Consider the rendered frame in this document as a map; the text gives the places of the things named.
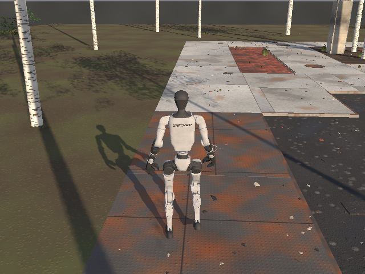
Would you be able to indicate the right robot upper arm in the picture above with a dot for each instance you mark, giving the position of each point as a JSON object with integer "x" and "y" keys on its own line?
{"x": 202, "y": 129}

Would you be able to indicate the left robot upper arm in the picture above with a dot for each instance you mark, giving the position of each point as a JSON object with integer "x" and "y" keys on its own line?
{"x": 161, "y": 130}

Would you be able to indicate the left robot thigh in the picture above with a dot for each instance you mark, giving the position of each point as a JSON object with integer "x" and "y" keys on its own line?
{"x": 168, "y": 172}

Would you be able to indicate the right robot forearm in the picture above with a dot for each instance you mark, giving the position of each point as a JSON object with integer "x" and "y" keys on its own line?
{"x": 209, "y": 150}

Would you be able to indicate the robot right foot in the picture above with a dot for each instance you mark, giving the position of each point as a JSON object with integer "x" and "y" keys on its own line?
{"x": 197, "y": 225}

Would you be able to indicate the robot left hand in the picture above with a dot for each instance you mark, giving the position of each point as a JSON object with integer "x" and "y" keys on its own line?
{"x": 149, "y": 168}

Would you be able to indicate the robot right hand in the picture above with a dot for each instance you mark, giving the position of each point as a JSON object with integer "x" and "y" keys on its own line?
{"x": 206, "y": 159}

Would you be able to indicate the left robot forearm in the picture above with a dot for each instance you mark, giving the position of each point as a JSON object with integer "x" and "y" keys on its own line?
{"x": 153, "y": 153}

